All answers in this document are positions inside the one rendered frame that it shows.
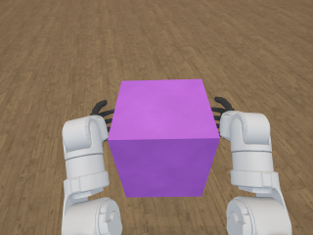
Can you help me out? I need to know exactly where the carton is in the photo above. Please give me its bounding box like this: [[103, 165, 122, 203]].
[[108, 78, 220, 198]]

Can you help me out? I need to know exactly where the robot right hand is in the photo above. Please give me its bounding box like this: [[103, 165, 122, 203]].
[[211, 96, 235, 138]]

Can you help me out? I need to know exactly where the robot left hand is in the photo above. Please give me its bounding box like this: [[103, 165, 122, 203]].
[[90, 100, 114, 142]]

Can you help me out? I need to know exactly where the robot right forearm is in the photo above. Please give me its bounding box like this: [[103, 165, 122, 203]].
[[219, 111, 292, 234]]

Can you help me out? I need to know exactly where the robot left forearm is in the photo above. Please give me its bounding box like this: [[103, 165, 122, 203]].
[[62, 115, 110, 235]]

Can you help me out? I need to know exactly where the right robot upper arm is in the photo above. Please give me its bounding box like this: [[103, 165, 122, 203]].
[[226, 196, 291, 235]]

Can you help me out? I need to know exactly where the left robot upper arm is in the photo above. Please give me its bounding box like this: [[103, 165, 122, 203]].
[[62, 197, 122, 235]]

